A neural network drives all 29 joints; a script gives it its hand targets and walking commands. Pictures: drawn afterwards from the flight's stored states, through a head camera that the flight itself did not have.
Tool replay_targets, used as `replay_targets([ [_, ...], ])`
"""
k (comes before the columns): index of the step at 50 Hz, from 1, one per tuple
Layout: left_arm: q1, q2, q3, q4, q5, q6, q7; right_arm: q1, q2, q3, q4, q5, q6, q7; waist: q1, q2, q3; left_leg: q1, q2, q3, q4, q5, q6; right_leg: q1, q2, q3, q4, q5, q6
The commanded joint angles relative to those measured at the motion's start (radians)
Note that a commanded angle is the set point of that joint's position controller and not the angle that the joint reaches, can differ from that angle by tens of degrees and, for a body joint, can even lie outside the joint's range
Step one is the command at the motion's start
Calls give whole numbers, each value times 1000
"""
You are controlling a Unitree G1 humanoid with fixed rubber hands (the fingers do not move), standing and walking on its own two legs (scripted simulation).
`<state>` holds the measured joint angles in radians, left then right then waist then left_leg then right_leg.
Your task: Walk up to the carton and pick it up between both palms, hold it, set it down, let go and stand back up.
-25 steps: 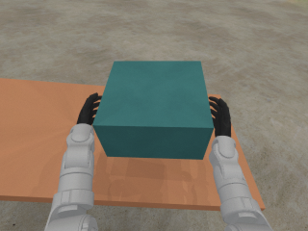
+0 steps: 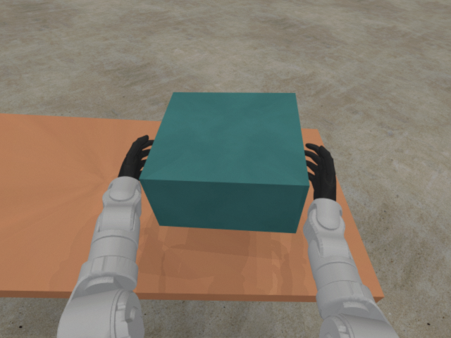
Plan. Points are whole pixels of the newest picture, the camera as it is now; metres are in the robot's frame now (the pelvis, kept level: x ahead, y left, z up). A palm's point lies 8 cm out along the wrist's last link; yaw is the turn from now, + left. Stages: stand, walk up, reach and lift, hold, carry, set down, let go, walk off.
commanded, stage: set down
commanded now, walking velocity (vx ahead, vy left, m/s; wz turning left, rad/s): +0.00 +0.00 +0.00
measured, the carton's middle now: (229, 157) +0.44 -0.06 +0.08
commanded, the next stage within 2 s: none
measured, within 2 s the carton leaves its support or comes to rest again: neither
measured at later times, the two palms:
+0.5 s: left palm (140, 169) +0.43 +0.12 +0.08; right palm (320, 197) +0.32 -0.22 +0.07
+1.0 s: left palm (144, 172) +0.45 +0.12 +0.04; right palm (307, 209) +0.34 -0.22 +0.02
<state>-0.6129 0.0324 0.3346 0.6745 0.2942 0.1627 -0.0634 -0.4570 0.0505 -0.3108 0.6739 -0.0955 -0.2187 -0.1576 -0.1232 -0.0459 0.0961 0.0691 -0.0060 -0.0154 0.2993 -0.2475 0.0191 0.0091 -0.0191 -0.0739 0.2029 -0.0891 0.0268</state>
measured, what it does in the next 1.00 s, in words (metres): stands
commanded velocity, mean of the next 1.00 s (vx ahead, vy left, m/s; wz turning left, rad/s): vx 0.00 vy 0.00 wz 0.00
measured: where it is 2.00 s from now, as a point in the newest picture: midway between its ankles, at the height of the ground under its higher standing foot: outside the picture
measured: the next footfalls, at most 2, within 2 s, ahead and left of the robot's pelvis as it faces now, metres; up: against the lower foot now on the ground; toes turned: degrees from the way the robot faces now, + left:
none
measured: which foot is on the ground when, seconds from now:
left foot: down 0.00-1.00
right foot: down 0.00-1.00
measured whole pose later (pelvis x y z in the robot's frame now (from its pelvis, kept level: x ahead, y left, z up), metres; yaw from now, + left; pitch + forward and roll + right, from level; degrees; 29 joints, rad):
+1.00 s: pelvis +0.01 +0.00 +0.00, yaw +0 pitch +9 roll -3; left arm -0.89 0.18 0.27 1.29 0.19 -0.25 -0.04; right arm -0.57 0.09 -0.49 1.02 -0.18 -0.48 -0.22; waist -0.17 0.00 -0.02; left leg -0.30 0.00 -0.03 0.42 -0.27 0.00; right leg -0.29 -0.01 -0.09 0.20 -0.06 0.02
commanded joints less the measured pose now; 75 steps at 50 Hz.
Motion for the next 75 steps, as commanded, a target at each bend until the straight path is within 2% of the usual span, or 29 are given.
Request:
replay_targets([
  [1,-612,-474,-348,-62,-39,-114,-165,-601,392,345,-86,-78,-53,148,-22,57,-432,-100,-27,82,-30,366,-101,265,36,-59,62,347,19],
  [4,-654,-493,-364,-67,-58,-156,-154,-631,413,356,-94,-79,-79,151,-18,63,-526,-77,-22,78,-2,450,-113,262,43,-60,71,391,16],
  [7,-675,-497,-349,22,-51,-175,-152,-650,409,315,-31,-101,-83,153,-30,73,-483,-86,-21,77,-9,416,-118,221,43,-62,56,329,9],
  [12,-658,-490,-294,115,-28,-197,-166,-669,422,292,8,-120,-95,147,-18,43,-465,-124,-21,85,-17,393,-102,246,44,-55,59,352,13],
  [19,-710,-468,-249,197,-14,-235,-165,-689,421,226,68,-154,-111,152,-11,66,-459,-132,-13,91,-21,374,-108,185,44,-57,46,265,1],
  [22,-753,-501,-295,174,-36,-272,-145,-721,433,230,65,-146,-148,157,-8,120,-576,-46,3,80,32,545,-145,114,59,-68,51,300,-12],
  [23,-775,-510,-315,174,-49,-287,-136,-731,436,217,82,-149,-157,159,-25,129,-589,-18,9,71,49,598,-158,79,64,-69,49,285,-16],
  [25,-752,-497,-298,241,-35,-300,-131,-722,434,219,117,-161,-164,159,-16,117,-585,-21,6,74,64,629,-152,87,64,-60,43,309,-21],
  [26,-686,-442,-194,361,4,-286,-160,-679,453,184,155,-190,-130,154,-7,84,-390,-178,-13,89,35,453,-107,198,37,-28,32,319,-24],
  [27,-694,-426,-173,343,11,-284,-177,-669,442,174,109,-201,-118,148,-28,40,-375,-283,-18,86,-18,301,-79,271,14,-23,54,320,-2],
  [28,-715,-415,-173,334,14,-286,-182,-661,443,168,121,-210,-118,137,-32,42,-373,-341,-19,89,-55,215,-69,288,3,-21,67,316,7],
  [29,-751,-418,-177,314,9,-295,-178,-680,453,163,121,-211,-130,130,-31,53,-429,-341,-21,94,-57,229,-74,275,6,-27,75,328,8],
  [32,-791,-461,-244,296,-28,-347,-152,-727,483,200,125,-188,-195,138,-24,116,-668,-186,-4,76,43,529,-126,180,45,-46,92,443,-21],
  [34,-770,-478,-270,338,-44,-384,-146,-733,481,212,133,-193,-225,141,-29,121,-720,-139,7,59,92,656,-142,150,59,-47,93,483,-33],
  [38,-750,-474,-280,420,-46,-427,-157,-724,475,206,179,-205,-253,125,-49,99,-701,-208,4,50,107,648,-137,169,52,-38,101,527,-39],
  [42,-769,-467,-291,459,-56,-458,-159,-734,485,200,218,-201,-283,109,-63,109,-731,-253,-1,46,124,657,-140,155,50,-32,116,579,-44],
  [51,-812,-436,-270,579,-45,-513,-162,-768,487,159,290,-206,-320,87,-68,138,-751,-329,-7,41,131,592,-136,113,39,-30,132,599,-52],
  [52,-821,-493,-364,484,-54,-519,-149,-740,492,127,291,-217,-357,73,-151,200,-905,-211,12,20,161,710,-176,6,56,-49,124,678,-38],
  [53,-802,-482,-316,545,-36,-518,-142,-758,497,155,330,-211,-366,79,-78,208,-879,-176,13,28,197,802,-175,-63,56,-43,105,629,-56],
  [54,-818,-486,-329,540,-35,-519,-137,-758,489,127,349,-213,-379,78,-100,218,-888,-154,20,22,212,833,-187,-109,64,-47,94,617,-64],
  [55,-792,-470,-299,598,-27,-516,-141,-777,488,146,341,-213,-383,82,-67,190,-872,-202,9,33,214,793,-163,-79,58,-39,91,623,-71],
  [56,-811,-457,-295,609,-25,-521,-146,-763,495,121,357,-227,-377,77,-92,178,-849,-289,-1,37,185,677,-148,-22,45,-31,105,645,-64],
  [58,-820,-441,-283,647,-27,-528,-156,-782,496,115,361,-239,-367,70,-102,150,-802,-396,-6,38,133,507,-113,37,23,-21,122,629,-48],
  [61,-847,-444,-279,680,-31,-527,-157,-829,470,87,366,-231,-372,67,-105,170,-802,-316,6,26,136,545,-129,-55,39,-38,103,561,-52],
  [62,-845,-430,-260,713,-28,-528,-158,-844,464,93,357,-226,-371,69,-87,162,-808,-304,5,33,146,542,-124,-85,42,-37,92,525,-57],
  [66,-930,-396,-219,748,-39,-562,-151,-883,470,48,328,-263,-357,80,-73,153,-823,-383,6,40,115,374,-106,-108,29,-32,103,399,-57],
  [69,-975,-367,-195,795,-35,-559,-148,-915,460,-13,293,-308,-330,86,-83,143,-789,-430,15,39,85,180,-82,-158,18,-33,102,256,-53],
  [72,-1020,-352,-190,801,-39,-568,-138,-921,470,-31,295,-337,-312,95,-77,157,-830,-456,21,40,78,119,-74,-189,11,-32,108,203,-58],
  [75,-1030,-338,-175,834,-36,-565,-143,-916,486,-54,288,-364,-291,91,-100,134,-845,-507,16,42,71,61,-59,-167,2,-24,121,209,-51],
])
